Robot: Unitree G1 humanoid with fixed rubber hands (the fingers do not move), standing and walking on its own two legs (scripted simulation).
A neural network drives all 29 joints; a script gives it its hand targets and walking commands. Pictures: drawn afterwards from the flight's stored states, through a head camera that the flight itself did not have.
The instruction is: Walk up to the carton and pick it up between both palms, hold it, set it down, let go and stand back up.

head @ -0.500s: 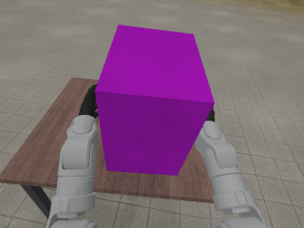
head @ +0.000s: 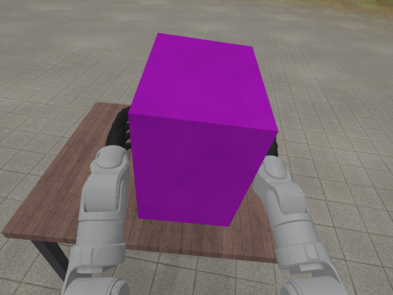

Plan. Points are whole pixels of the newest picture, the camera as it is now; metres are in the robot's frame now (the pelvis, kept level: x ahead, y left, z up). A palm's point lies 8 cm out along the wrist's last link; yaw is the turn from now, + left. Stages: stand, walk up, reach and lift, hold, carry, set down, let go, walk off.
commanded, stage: hold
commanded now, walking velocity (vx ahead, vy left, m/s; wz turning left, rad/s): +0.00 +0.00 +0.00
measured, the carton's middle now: (194, 133) +0.41 +0.00 +0.17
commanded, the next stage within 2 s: none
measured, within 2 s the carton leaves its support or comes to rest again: neither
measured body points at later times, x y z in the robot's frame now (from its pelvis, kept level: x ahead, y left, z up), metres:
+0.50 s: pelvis +0.00 +0.00 +0.00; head -0.02 +0.01 +0.45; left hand +0.37 +0.15 +0.17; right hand +0.37 -0.14 +0.16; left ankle +0.05 +0.13 -0.75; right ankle +0.00 -0.12 -0.75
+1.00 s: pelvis +0.00 -0.01 +0.00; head -0.02 +0.02 +0.45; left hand +0.36 +0.15 +0.17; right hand +0.37 -0.15 +0.16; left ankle +0.05 +0.13 -0.75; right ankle +0.00 -0.12 -0.75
